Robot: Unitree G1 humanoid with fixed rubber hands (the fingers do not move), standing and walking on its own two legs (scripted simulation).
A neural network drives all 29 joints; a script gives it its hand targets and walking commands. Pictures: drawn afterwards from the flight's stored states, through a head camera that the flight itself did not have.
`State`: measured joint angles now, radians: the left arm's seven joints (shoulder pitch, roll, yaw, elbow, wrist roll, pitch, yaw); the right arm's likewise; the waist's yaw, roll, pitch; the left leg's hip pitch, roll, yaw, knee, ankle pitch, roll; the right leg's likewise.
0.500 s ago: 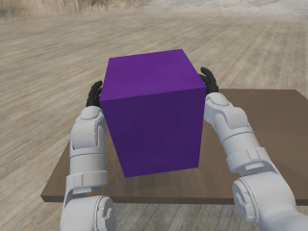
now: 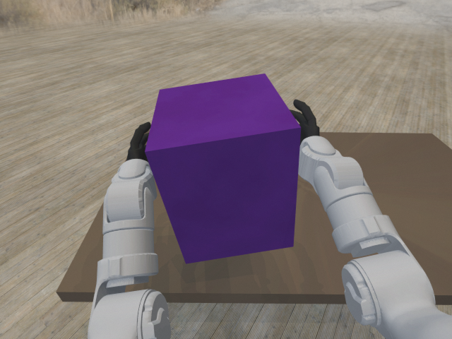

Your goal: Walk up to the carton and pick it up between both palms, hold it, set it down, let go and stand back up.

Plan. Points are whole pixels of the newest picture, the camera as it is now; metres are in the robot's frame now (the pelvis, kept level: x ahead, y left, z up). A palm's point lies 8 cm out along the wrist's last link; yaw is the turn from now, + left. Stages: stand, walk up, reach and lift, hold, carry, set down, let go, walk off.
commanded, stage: hold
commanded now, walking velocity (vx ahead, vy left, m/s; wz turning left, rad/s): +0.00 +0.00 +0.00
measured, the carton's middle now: (225, 167) +0.38 +0.00 +0.18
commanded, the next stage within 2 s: none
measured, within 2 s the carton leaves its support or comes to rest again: neither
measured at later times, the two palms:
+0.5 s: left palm (140, 166) +0.36 +0.15 +0.20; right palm (308, 144) +0.37 -0.14 +0.23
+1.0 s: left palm (141, 165) +0.36 +0.15 +0.20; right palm (307, 143) +0.37 -0.14 +0.23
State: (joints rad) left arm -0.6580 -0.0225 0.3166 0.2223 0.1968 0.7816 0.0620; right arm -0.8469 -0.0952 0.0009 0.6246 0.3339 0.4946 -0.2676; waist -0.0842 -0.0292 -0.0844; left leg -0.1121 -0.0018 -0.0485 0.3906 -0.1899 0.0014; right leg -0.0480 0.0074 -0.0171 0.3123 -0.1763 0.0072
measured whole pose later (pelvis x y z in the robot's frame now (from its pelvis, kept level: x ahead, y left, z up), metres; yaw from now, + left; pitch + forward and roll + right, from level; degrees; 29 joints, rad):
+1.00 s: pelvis +0.00 +0.00 +0.00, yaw +0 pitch -4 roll -1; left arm -0.66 -0.01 0.31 0.23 0.18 0.77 0.07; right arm -0.85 -0.10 0.01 0.62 0.33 0.49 -0.27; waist -0.08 -0.02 -0.09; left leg -0.13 0.00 -0.06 0.39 -0.19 0.00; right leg -0.07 0.01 -0.01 0.31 -0.17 0.00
